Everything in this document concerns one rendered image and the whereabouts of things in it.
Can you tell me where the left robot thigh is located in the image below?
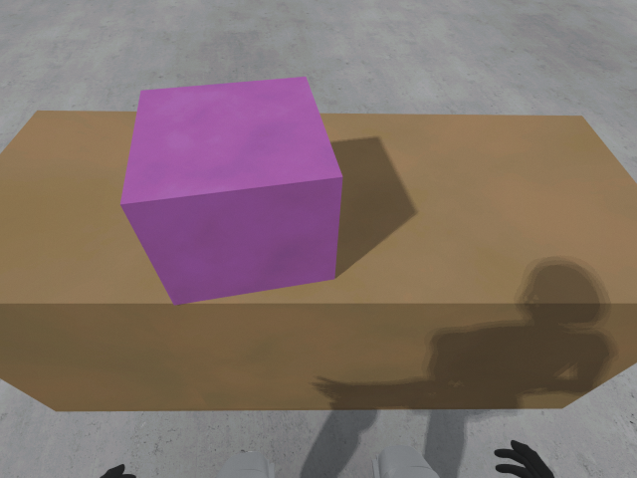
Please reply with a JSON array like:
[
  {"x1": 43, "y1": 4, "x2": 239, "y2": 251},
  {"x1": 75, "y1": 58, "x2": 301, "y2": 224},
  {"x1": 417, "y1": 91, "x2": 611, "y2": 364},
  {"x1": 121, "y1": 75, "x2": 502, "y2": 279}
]
[{"x1": 215, "y1": 451, "x2": 276, "y2": 478}]

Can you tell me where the robot thigh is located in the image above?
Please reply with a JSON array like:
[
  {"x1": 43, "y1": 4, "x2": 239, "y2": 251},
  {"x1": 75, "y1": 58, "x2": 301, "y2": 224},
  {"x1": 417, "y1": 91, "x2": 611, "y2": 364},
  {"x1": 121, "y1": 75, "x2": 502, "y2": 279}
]
[
  {"x1": 372, "y1": 445, "x2": 440, "y2": 478},
  {"x1": 215, "y1": 451, "x2": 276, "y2": 478}
]

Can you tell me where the pedestal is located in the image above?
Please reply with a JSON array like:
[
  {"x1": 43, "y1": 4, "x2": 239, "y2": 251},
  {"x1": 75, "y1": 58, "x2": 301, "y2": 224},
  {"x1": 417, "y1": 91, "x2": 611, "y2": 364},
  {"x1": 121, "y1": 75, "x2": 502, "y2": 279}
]
[{"x1": 0, "y1": 111, "x2": 637, "y2": 411}]

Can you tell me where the right robot thigh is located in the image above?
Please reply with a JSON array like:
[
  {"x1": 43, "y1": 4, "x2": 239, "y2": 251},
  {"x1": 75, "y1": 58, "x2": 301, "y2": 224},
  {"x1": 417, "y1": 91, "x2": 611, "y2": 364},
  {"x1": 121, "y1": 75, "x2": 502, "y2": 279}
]
[{"x1": 372, "y1": 445, "x2": 440, "y2": 478}]

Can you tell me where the carton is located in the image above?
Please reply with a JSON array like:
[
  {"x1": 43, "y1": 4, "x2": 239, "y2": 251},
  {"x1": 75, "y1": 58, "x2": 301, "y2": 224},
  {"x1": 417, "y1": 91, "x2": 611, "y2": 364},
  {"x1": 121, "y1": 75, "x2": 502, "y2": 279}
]
[{"x1": 120, "y1": 77, "x2": 342, "y2": 306}]

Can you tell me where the right robot hand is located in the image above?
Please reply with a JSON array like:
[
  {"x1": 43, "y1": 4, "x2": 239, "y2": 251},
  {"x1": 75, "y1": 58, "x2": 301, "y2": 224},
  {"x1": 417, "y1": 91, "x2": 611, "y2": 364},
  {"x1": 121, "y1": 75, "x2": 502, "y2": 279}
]
[{"x1": 494, "y1": 440, "x2": 554, "y2": 478}]

